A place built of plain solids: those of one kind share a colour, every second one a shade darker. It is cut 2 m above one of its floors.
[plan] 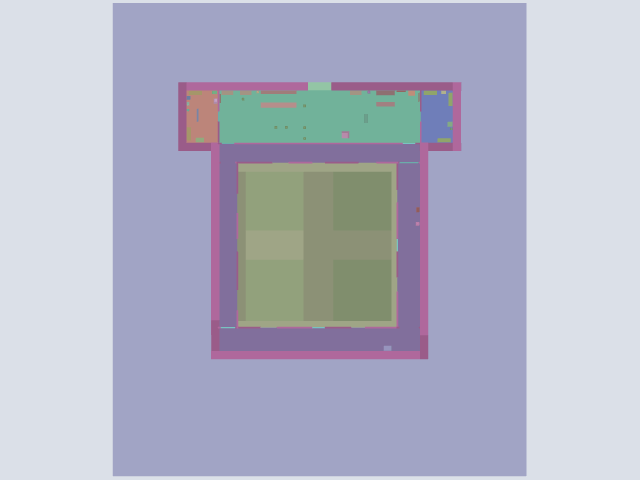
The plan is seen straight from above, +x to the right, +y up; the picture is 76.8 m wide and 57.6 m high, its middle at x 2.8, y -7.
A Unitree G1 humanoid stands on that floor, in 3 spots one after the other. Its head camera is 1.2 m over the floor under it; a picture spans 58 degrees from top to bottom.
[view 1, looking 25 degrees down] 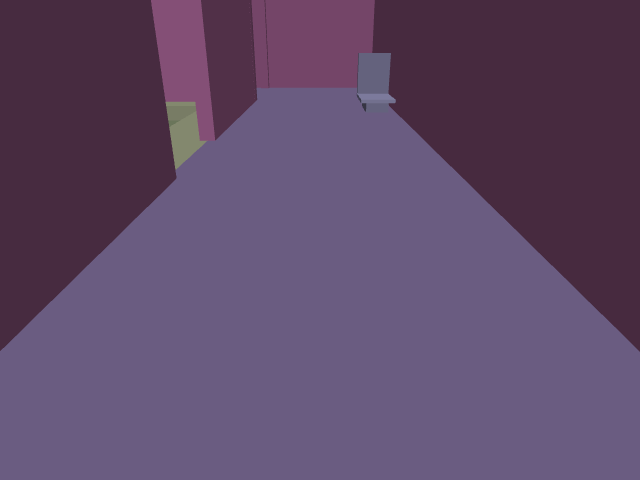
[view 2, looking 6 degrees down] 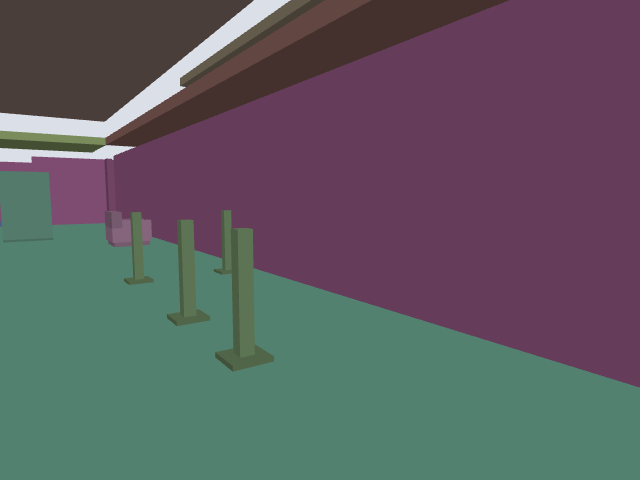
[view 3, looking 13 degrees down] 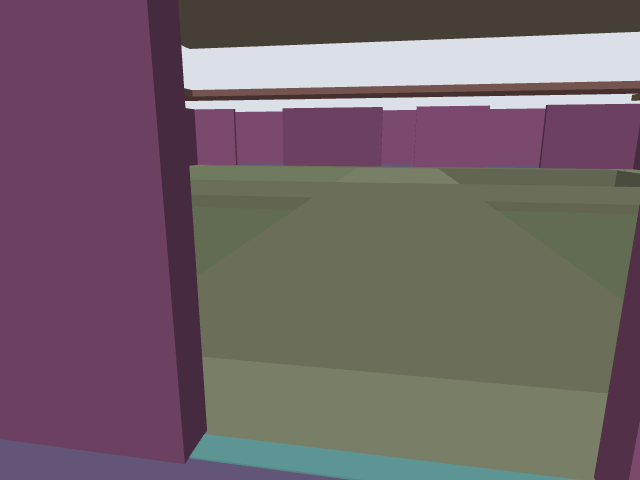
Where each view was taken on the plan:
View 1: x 2.61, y -18.96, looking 0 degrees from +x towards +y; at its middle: floor_corr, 2.84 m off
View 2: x -5.32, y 7.81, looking -35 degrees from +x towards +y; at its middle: wall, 5.48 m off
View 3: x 13.48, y -7.62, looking -170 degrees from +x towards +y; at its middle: floor_gang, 5.34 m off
